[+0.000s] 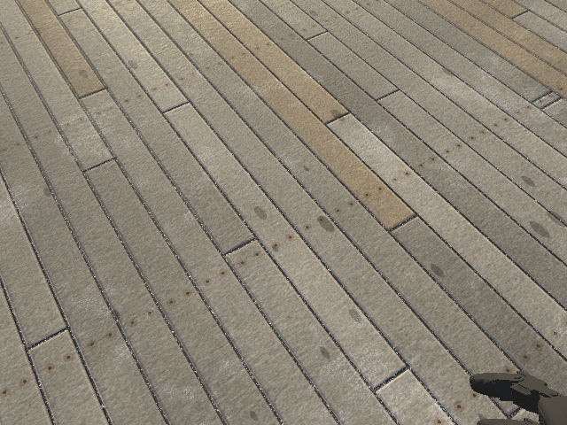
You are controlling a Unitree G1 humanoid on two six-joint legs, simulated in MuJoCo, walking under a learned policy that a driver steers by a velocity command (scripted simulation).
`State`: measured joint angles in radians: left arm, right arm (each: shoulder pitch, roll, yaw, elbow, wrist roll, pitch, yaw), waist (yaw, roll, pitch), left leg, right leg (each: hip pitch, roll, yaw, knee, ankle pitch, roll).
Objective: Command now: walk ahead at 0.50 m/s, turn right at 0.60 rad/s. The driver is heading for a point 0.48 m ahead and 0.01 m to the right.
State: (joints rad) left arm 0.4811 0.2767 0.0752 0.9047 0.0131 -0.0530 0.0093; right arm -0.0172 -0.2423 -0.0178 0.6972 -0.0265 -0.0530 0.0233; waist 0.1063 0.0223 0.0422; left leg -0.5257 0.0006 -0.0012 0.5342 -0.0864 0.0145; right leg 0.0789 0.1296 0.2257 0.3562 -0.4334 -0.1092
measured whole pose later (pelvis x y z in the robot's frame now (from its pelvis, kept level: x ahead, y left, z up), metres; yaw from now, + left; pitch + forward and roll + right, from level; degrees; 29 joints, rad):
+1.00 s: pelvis +0.38 -0.06 +0.02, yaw -13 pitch -1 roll -1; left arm 0.26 0.19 0.00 0.97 0.01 -0.03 0.02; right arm 0.24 -0.20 -0.01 0.95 -0.02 0.00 -0.03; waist 0.01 0.01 0.02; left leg -0.25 0.03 0.03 0.48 -0.22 0.01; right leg -0.16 0.06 -0.08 0.42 -0.25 -0.07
